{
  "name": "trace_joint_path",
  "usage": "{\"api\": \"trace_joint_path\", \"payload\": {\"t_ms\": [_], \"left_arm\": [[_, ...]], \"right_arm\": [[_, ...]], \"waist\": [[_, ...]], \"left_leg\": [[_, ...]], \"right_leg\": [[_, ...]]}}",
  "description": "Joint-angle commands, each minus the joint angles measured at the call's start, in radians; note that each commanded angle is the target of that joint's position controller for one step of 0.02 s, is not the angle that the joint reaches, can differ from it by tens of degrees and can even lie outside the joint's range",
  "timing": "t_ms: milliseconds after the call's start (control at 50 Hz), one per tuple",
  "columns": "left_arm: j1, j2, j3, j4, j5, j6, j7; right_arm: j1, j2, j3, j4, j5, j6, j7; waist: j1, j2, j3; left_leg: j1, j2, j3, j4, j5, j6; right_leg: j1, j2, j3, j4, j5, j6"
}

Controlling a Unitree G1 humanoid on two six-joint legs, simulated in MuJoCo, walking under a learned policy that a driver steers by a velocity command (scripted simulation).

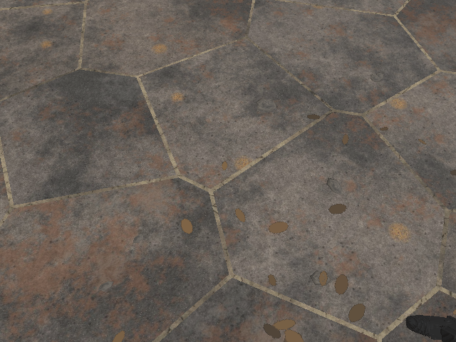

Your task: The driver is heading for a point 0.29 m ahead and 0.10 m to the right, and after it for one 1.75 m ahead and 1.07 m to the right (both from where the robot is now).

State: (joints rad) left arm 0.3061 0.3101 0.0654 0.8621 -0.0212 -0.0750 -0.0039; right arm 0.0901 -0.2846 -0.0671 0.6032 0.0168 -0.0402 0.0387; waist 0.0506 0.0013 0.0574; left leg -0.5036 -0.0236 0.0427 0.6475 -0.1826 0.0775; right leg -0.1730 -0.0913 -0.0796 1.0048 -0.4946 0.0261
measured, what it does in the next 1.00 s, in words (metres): walks ahead, turning right: right foot, then left foot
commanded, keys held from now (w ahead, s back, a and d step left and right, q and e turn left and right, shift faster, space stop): w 0.04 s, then w+e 0.10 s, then e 0.86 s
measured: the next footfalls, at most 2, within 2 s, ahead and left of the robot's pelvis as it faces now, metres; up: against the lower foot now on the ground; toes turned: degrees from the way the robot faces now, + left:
right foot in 0.44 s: +0.38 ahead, -0.14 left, +0.00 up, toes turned -8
left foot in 0.88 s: +0.42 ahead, +0.09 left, +0.00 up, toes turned -28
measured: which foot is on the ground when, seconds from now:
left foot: down 0.00-0.44, up 0.46-0.86, down 0.88-1.00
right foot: up 0.00-0.42, down 0.44-0.88, up 0.90-1.00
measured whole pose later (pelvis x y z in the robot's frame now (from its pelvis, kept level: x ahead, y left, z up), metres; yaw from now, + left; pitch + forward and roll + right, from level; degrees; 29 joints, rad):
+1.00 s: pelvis +0.31 +0.00 +0.02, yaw -27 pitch +2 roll -1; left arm 0.18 0.34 0.10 0.61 -0.01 0.05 0.02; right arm 0.20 -0.27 -0.07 0.71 -0.02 -0.01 -0.03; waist -0.01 -0.04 0.01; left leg -0.31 0.01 -0.03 0.51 -0.24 0.00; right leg -0.57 0.12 0.11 1.05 -0.43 0.04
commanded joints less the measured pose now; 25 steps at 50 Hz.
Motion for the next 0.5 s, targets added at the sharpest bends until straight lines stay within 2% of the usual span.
{"api": "trace_joint_path", "payload": {"t_ms": [20,40,60,80,120,140,180,240,280,320,360,400,420,440,460,480,500], "left_arm": [[-0.102,0.121,0.007,-0.139,-0.029,-0.062,-0.011],[-0.114,0.119,0.009,-0.13,-0.004,-0.059,-0.004],[-0.083,0.125,0.016,-0.117,0.003,-0.045,-0.004],[-0.051,0.116,0.016,-0.104,0.0,-0.029,-0.007],[-0.023,0.08,0.01,-0.088,0.0,-0.001,-0.007],[-0.041,0.069,0.007,-0.093,0.003,0.008,-0.004],[-0.082,0.058,0.006,-0.102,0.01,0.015,0.0],[-0.138,0.027,-0.004,-0.114,0.013,0.004,-0.012],[-0.191,0.015,-0.009,-0.137,0.014,-0.001,-0.025],[-0.21,0.034,-0.002,-0.162,0.012,0.0,-0.04],[-0.213,0.056,0.009,-0.189,0.018,0.002,-0.056],[-0.131,0.088,0.027,-0.189,0.026,0.004,-0.066],[-0.028,0.121,0.047,-0.166,0.027,0.002,-0.062],[0.046,0.204,0.071,-0.168,0.031,0.002,-0.044],[0.034,0.279,0.077,-0.189,0.04,0.008,-0.029],[0.047,0.226,0.061,-0.215,0.04,0.012,-0.03],[-0.018,0.184,0.055,-0.24,0.031,0.02,-0.028]], "right_arm": [[0.287,-0.177,-0.055,0.018,-0.005,-0.02,-0.008],[0.214,-0.139,-0.042,0.015,-0.006,-0.023,-0.008],[0.165,-0.105,-0.029,0.007,-0.016,-0.027,-0.009],[0.143,-0.096,-0.026,0.006,-0.022,-0.033,-0.01],[0.136,-0.108,-0.029,0.026,-0.021,-0.051,-0.012],[0.142,-0.117,-0.032,0.039,-0.024,-0.059,-0.014],[0.143,-0.116,-0.03,0.063,-0.034,-0.064,-0.025],[0.126,-0.116,-0.026,0.079,-0.039,-0.06,-0.041],[0.153,-0.125,-0.027,0.1,-0.037,-0.054,-0.048],[0.158,-0.14,-0.033,0.114,-0.027,-0.039,-0.055],[0.148,-0.151,-0.04,0.12,-0.013,-0.018,-0.066],[0.12,-0.163,-0.046,0.112,0.0,0.003,-0.082],[0.109,-0.153,-0.043,0.106,0.002,0.012,-0.088],[0.146,-0.137,-0.035,0.089,-0.018,0.008,-0.089],[0.267,-0.032,-0.003,0.067,-0.064,-0.002,-0.074],[0.268,-0.086,-0.002,0.08,-0.039,-0.013,-0.055],[0.184,-0.132,-0.012,0.064,-0.005,-0.01,-0.048]], "waist": [[-0.153,0.085,-0.256],[-0.113,0.041,-0.184],[-0.071,0.057,-0.158],[-0.047,0.065,-0.147],[-0.025,0.057,-0.122],[-0.026,0.051,-0.098],[-0.031,0.039,-0.054],[-0.054,0.052,-0.042],[-0.085,0.054,-0.048],[-0.093,0.066,-0.052],[-0.085,0.08,-0.058],[-0.038,0.093,-0.101],[0.012,0.062,-0.15],[0.035,-0.064,-0.233],[-0.061,-0.292,-0.345],[-0.009,-0.208,-0.521],[0.009,-0.121,-0.441]], "left_leg": [[0.725,0.327,-0.549,-0.308,0.085,0.242],[0.577,0.29,-0.449,-0.322,0.172,0.215],[0.47,0.268,-0.377,-0.351,0.238,0.202],[0.405,0.258,-0.345,-0.386,0.244,0.199],[0.337,0.257,-0.271,-0.447,0.266,0.204],[0.32,0.256,-0.234,-0.472,0.271,0.2],[0.312,0.237,-0.138,-0.475,0.426,0.176],[0.288,0.178,0.024,-0.457,0.521,0.114],[0.324,0.193,0.047,-0.443,0.528,0.101],[0.407,0.225,0.046,-0.395,0.548,0.094],[0.485,0.258,0.037,-0.314,0.605,0.08],[0.511,0.257,0.042,-0.161,0.739,0.05],[0.483,0.21,0.073,0.004,0.728,0.014],[0.336,0.126,0.1,0.27,0.466,-0.054],[-0.028,-0.063,0.056,0.638,-0.465,-0.133],[-0.106,-0.073,-0.157,0.788,-0.523,-0.135],[-0.165,-0.024,-0.177,0.795,-0.44,-0.12]], "right_leg": [[-0.641,-0.007,0.133,0.324,0.044,-0.039],[-0.591,-0.042,0.128,0.248,0.101,-0.037],[-0.514,-0.068,0.137,0.203,0.14,-0.035],[-0.461,-0.076,0.14,0.181,0.166,-0.032],[-0.444,-0.078,0.134,0.133,0.219,-0.016],[-0.465,-0.079,0.138,0.102,0.265,-0.007],[-0.493,-0.063,0.145,0.006,0.362,0.01],[-0.4,-0.011,0.11,-0.227,0.572,0.003],[-0.364,0.015,0.085,-0.323,0.663,-0.005],[-0.388,0.026,0.08,-0.37,0.622,-0.019],[-0.415,0.041,0.064,-0.399,0.502,-0.044],[-0.33,0.087,0.025,-0.434,0.409,-0.075],[-0.196,0.125,0.011,-0.511,0.483,-0.102],[0.019,0.021,0.178,-0.521,0.902,-0.163],[0.336,-0.233,0.564,-0.466,1.326,-0.369],[0.422,-0.282,0.732,-0.538,1.152,-0.452],[0.348,-0.236,0.63,-0.57,0.949,-0.413]]}}
Over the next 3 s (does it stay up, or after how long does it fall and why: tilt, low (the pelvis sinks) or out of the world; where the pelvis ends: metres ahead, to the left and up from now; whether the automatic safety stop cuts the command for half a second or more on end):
stays up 0.81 -0.51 0.03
